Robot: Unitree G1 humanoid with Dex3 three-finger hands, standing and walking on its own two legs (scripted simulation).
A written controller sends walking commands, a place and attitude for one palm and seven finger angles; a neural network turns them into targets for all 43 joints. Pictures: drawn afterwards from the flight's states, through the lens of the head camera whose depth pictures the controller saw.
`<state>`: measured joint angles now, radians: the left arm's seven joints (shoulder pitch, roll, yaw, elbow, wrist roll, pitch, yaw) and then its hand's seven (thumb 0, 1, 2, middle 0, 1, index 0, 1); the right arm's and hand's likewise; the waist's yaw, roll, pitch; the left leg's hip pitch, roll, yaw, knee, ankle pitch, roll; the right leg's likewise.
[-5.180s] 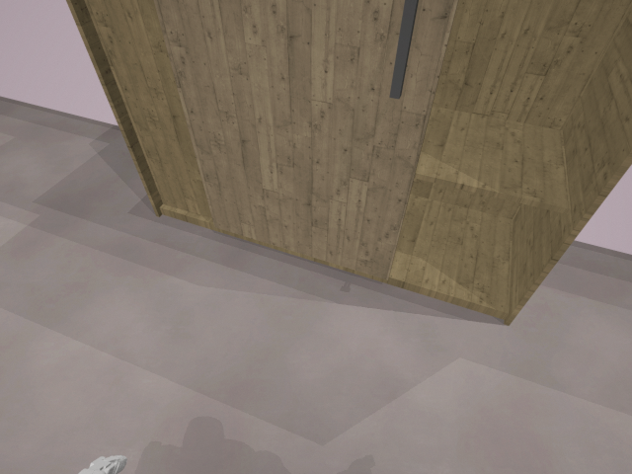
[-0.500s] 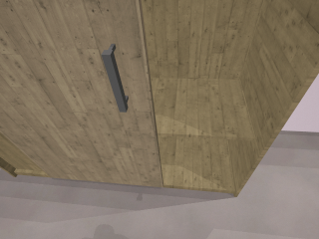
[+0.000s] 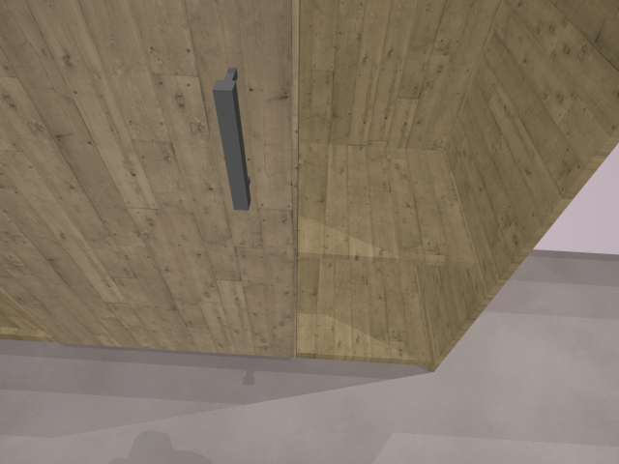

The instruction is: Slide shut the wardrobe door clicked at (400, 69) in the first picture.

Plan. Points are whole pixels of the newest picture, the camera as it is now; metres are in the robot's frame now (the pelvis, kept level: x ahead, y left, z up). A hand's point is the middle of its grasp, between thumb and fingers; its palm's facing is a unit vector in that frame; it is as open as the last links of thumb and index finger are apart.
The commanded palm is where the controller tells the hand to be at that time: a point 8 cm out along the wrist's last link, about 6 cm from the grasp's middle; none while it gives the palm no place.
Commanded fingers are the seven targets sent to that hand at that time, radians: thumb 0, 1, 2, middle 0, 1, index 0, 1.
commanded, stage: come to a stop and stand still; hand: left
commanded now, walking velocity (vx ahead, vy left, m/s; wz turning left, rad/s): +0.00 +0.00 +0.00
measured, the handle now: (237, 144) +0.51 +0.13 +0.14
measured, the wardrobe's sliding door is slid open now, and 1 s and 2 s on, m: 0.44 0.44 0.44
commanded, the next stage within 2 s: look again from close up in 0.80 s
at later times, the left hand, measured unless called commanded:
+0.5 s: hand out of the picture -0.02 +0.12 -0.17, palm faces +0.07 -0.98 -0.17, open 7.3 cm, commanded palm none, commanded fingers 0.00 0.90 0.90 -0.20 -0.30 -0.20 -0.30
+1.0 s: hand out of the picture -0.03 +0.14 -0.17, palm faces +0.04 -0.98 -0.19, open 7.4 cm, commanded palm none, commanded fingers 0.00 0.90 0.90 -0.20 -0.30 -0.20 -0.30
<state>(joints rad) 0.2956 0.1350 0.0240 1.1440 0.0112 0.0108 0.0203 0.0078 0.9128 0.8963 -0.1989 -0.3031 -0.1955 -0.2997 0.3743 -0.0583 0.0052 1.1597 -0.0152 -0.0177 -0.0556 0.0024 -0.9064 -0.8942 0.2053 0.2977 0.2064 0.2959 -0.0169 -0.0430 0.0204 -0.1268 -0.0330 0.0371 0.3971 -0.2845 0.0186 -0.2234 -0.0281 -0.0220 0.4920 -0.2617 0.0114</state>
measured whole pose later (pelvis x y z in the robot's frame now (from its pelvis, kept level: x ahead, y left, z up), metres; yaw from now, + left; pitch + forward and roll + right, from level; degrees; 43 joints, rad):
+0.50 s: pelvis +0.01 -0.03 +0.00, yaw +1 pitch -1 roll +0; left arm 0.31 0.10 0.00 1.17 0.00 -0.02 0.04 0.01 0.92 0.90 -0.20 -0.30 -0.20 -0.30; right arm 0.28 -0.14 0.00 1.15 -0.01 -0.01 -0.06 0.01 -0.92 -0.89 0.20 0.30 0.20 0.30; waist 0.01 0.01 0.02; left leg -0.07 0.04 0.00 0.38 -0.29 -0.04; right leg -0.13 0.05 -0.06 0.40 -0.25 -0.06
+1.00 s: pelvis -0.02 -0.02 +0.00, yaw +0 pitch +0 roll -1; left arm 0.32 0.11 -0.01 1.12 0.01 -0.05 0.05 0.01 0.91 0.90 -0.20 -0.30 -0.20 -0.30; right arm 0.31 -0.13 0.00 1.09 0.00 0.00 -0.03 0.00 -0.91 -0.89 0.20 0.30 0.20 0.30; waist -0.01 0.03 0.05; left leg -0.21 0.05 0.02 0.56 -0.33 -0.01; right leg -0.19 0.05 -0.06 0.43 -0.23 -0.05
